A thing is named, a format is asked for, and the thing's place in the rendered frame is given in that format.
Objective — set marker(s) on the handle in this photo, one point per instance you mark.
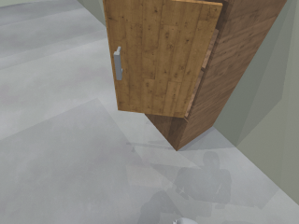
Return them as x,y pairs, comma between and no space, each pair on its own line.
117,62

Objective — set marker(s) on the cupboard door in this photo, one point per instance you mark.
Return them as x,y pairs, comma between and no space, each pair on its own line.
163,47

